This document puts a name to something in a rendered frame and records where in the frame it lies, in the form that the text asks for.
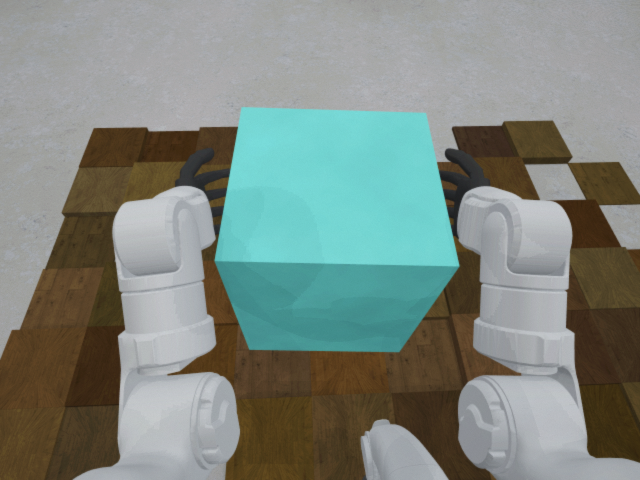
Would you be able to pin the right robot hand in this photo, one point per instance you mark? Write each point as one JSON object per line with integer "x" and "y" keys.
{"x": 463, "y": 183}

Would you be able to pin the robot right upper arm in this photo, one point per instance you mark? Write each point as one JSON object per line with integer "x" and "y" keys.
{"x": 530, "y": 428}

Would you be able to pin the carton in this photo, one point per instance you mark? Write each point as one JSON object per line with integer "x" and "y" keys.
{"x": 335, "y": 234}

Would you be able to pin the right robot shin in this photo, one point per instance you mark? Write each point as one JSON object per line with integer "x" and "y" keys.
{"x": 380, "y": 422}

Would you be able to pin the right robot thigh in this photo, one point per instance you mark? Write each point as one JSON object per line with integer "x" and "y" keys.
{"x": 391, "y": 452}

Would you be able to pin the left robot hand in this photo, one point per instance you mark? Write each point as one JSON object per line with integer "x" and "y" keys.
{"x": 189, "y": 170}

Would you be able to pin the robot left upper arm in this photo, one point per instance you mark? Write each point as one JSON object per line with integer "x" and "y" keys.
{"x": 176, "y": 427}

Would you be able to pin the right robot forearm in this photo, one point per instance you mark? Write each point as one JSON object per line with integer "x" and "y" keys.
{"x": 524, "y": 267}

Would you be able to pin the left robot forearm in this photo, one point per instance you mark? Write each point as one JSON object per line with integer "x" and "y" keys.
{"x": 157, "y": 245}

